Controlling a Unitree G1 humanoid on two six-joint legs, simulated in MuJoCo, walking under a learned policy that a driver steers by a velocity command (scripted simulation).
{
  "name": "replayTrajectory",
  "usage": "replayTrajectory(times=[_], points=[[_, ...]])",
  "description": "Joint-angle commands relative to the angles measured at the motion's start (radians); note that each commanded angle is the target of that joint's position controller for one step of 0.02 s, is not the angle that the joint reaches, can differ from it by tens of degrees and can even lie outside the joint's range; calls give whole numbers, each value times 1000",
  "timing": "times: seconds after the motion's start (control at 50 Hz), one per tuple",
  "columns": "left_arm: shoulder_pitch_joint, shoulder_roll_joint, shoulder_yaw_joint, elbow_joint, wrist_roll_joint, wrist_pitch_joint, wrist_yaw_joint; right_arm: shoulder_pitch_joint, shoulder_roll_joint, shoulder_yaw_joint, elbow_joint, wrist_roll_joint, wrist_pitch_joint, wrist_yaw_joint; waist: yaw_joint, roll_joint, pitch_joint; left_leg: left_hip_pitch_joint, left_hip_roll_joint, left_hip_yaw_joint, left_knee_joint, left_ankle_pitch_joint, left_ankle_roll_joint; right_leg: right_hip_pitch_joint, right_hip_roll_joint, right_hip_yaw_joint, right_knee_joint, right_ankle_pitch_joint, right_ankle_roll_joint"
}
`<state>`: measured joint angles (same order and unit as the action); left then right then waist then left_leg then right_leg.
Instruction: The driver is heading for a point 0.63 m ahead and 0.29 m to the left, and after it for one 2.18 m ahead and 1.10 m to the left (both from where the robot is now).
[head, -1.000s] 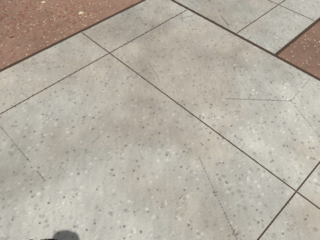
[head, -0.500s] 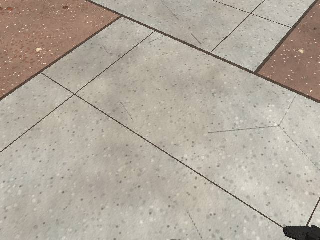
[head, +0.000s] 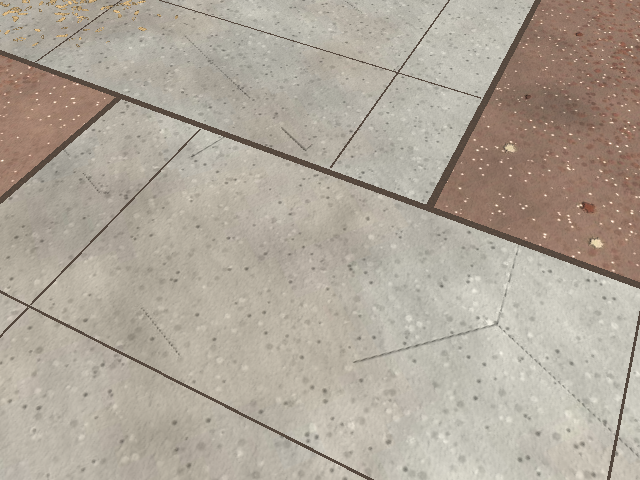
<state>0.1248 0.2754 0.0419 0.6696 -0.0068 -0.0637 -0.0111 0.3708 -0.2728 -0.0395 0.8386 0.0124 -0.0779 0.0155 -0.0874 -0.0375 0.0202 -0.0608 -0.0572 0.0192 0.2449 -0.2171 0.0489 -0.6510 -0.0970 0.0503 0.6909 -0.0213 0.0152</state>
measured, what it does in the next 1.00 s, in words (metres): walks ahead, turning left: right foot, then left foot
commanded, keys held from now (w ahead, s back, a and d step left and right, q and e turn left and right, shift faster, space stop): w+q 0.94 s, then q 0.06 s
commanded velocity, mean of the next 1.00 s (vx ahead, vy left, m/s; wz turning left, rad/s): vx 0.50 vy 0.00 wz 0.46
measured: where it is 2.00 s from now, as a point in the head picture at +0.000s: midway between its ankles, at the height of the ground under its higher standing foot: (228, 398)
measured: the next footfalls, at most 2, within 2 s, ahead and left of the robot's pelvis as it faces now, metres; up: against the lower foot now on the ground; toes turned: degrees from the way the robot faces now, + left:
right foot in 0.16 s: +0.27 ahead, -0.15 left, +0.00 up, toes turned +3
left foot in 0.68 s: +0.48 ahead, +0.17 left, +0.00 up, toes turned +23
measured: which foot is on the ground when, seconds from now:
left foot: down 0.00-0.16, up 0.18-0.66, down 0.68-1.00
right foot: up 0.00-0.14, down 0.16-0.68, up 0.70-1.00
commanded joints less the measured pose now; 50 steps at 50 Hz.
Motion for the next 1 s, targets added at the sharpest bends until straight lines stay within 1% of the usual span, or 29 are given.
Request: replayTrajectory(times=[0.02, 0.1, 0.12, 0.14, 0.16, 0.18, 0.2, 0.22, 0.24, 0.26, 0.3, 0.36, 0.44, 0.52, 0.58, 0.62, 0.64, 0.66, 0.68, 0.7, 0.72, 0.74, 0.76, 0.78, 0.8, 0.82, 0.88, 0.94, 1.0], points=[[-130, 45, 7, -96, -7, -25, -13, 21, -178, -42, -36, 11, -3, -7, -7, 100, 32, -47, 252, -149, -75, 249, 150, 70, 38, -29, -107, 86, 1], [-123, 88, 24, -104, -8, -42, -27, 27, -205, -54, -22, 16, 21, -19, 38, 124, 25, 31, 295, -215, 20, 299, 121, 153, 64, -13, -201, -18, -32], [-54, 108, 36, -86, -6, -46, -24, 8, -210, -55, -24, 17, 25, -21, 86, 126, -10, 18, 279, -204, 92, 394, 103, 264, 81, -30, -235, -29, -50], [74, 150, 58, -49, 0, -46, -15, 5, -186, -46, -28, 11, 24, -22, 148, 111, -98, -32, 225, -168, 242, 462, 75, 468, 78, -36, -242, -23, -79], [252, 220, 79, -26, 20, -44, -3, -10, -122, -22, -60, -11, 20, -20, 224, 27, -258, -210, 158, -124, 531, 267, 33, 764, -94, 124, -192, -6, -144], [305, 286, 93, -5, 23, -30, -3, 132, -16, 9, -78, -2, 3, -18, 166, -250, -400, -575, 19, -56, 870, -309, -30, 1074, -329, 539, -265, -189, -285], [313, 192, 71, -8, 15, -25, -2, 95, -114, -14, -61, 22, -5, -18, 202, -187, -373, -675, 57, -154, 1003, -361, -33, 1023, -315, 633, -349, -357, -278], [257, 149, 56, -4, 7, -26, 1, 4, -167, -33, -87, 35, -6, -17, 201, -128, -224, -729, 96, -145, 1035, -275, -30, 905, -284, 484, -373, -359, -239], [193, 126, 46, -3, 9, -28, 1, -45, -159, -34, -98, 28, -3, -20, 174, -76, -149, -705, 135, -123, 1013, -194, -34, 779, -244, 374, -400, -280, -220], [142, 97, 39, 2, 12, -31, -2, -69, -149, -38, -104, 15, 4, -20, 146, -64, -89, -677, 159, -122, 971, -140, -38, 675, -210, 290, -436, -206, -212], [87, 74, 37, 14, 20, -44, -3, -38, -111, -39, -99, 19, 29, -17, 95, -89, -50, -584, 189, -124, 929, -83, -46, 550, -175, 169, -503, -120, -205], [71, 99, 50, 44, 18, -60, 2, -72, -77, -37, -122, 14, 55, -17, 74, -44, -3, -608, 201, -126, 865, -15, -65, 497, -182, 52, -556, -9, -218], [87, 134, 62, 75, 20, -53, 14, -160, -60, -30, -152, 11, 51, 2, 96, -17, 21, -616, 194, -101, 651, 184, -65, 528, -155, -96, -570, 58, -199], [142, 173, 73, 107, 6, -35, 21, -298, -48, -20, -204, 9, 46, 26, 149, 4, 60, -600, 175, -34, 475, 244, -39, 598, -172, -178, -562, 65, -178], [169, 196, 84, 131, -12, -15, 20, -352, -66, -25, -243, 9, 50, 39, 155, -3, 75, -612, 157, 1, 412, 155, -1, 702, -201, -209, -505, 146, -155], [157, 225, 92, 133, -21, -1, 24, -321, -94, -40, -255, 5, 55, 43, 118, -32, 32, -520, 101, 57, 400, 51, 37, 741, -202, -240, -385, 444, -133], [147, 238, 95, 131, -27, 8, 26, -244, -120, -57, -242, 5, 58, 41, 69, -43, -20, -410, 57, 89, 392, 13, 62, 739, -191, -260, -259, 602, -119], [132, 230, 90, 127, -31, 15, 28, -92, -165, -86, -203, 9, 61, 33, -19, -24, -98, -197, 4, 106, 332, 59, 96, 674, -153, -293, -55, 643, -89], [150, 190, 73, 114, -8, 10, 32, 80, -248, -124, -159, 14, 71, 14, -87, 64, -190, 113, 68, -45, 311, 86, 148, 439, -111, -297, 245, 386, -39], [233, 40, 26, 52, 34, -14, 22, 37, -364, -136, -168, 22, 63, 6, 45, 338, -251, 401, 321, -623, 201, -83, 330, -16, 98, -214, 595, -530, 28], [144, 113, 31, 46, -2, -52, 9, 61, -288, -110, -208, 13, 44, 14, -27, 211, -385, 455, 393, -862, 53, -217, 372, -118, 117, 28, 704, -588, 14], [50, 163, 45, 16, -39, -71, 2, 33, -227, -93, -194, 4, 28, 19, -39, 154, -246, 376, 370, -724, 33, -150, 318, -200, 71, 35, 691, -489, -10], [36, 149, 38, 15, -29, -82, 6, -18, -202, -85, -196, 7, 20, 17, 1, 94, -163, 239, 326, -599, 42, -55, 283, -171, 28, 32, 608, -401, -25], [40, 151, 42, 28, -1, -83, 14, -88, -169, -75, -207, 4, 19, 14, 44, 63, -111, 104, 287, -503, 41, 61, 255, -102, -4, 34, 519, -346, -20], [58, 159, 49, 35, 11, -74, 15, -130, -142, -64, -226, -8, 19, 9, 79, 78, -94, 12, 258, -442, 22, 155, 244, -26, -23, 42, 469, -308, -17], [69, 157, 51, 35, 14, -61, 13, -145, -140, -63, -235, -13, 18, 6, 96, 89, -89, -40, 247, -422, 3, 206, 248, 14, -23, 39, 435, -289, -7], [38, 113, 40, 24, 25, -37, 14, -121, -169, -71, -223, -3, 13, -12, 101, 71, -57, -139, 214, -333, -22, 310, 250, 36, -3, 10, 290, -208, 38], [-79, 79, 24, -6, 22, -36, 9, -80, -183, -77, -205, 4, 19, -28, 58, 94, -23, -184, 160, -274, -19, 237, 202, 68, 37, 4, 51, 0, 57], [-166, 78, 21, -33, 17, -43, -2, -36, -196, -83, -181, 5, 36, -38, 27, 121, -12, -211, 134, -264, 44, 333, 153, 165, 106, -16, -113, 122, 54]])
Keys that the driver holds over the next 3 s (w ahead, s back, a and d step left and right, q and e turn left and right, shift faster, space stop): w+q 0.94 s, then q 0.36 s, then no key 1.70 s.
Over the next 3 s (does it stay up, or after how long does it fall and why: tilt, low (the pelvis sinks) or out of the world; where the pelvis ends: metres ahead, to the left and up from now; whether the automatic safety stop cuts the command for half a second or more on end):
stays up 0.68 0.16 -0.01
